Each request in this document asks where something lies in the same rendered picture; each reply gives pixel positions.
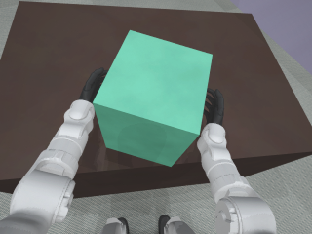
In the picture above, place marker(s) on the robot right upper arm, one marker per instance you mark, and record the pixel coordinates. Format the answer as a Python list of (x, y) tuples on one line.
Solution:
[(243, 215)]

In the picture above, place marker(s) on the robot left forearm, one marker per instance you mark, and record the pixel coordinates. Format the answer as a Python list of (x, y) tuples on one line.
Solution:
[(64, 151)]

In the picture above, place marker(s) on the right robot foot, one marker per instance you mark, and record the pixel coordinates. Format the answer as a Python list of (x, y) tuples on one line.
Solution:
[(162, 223)]

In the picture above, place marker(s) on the robot right forearm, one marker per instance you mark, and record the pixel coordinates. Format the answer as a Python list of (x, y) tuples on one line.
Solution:
[(221, 171)]

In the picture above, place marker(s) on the robot right hand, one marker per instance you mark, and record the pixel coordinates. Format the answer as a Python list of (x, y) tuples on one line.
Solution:
[(216, 110)]

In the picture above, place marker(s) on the left robot foot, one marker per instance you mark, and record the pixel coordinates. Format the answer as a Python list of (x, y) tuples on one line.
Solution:
[(124, 223)]

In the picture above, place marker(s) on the carton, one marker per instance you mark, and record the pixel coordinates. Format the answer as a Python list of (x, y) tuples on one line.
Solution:
[(151, 101)]

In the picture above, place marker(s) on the pedestal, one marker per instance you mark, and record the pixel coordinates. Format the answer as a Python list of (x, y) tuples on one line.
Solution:
[(53, 48)]

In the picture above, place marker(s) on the robot foot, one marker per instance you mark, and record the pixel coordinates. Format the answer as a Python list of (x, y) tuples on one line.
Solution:
[(162, 223), (124, 223)]

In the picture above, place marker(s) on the robot left upper arm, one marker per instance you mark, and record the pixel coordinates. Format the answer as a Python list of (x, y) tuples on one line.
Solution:
[(43, 200)]

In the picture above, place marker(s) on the robot left hand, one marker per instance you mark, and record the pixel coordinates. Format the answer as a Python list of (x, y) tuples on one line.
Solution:
[(92, 85)]

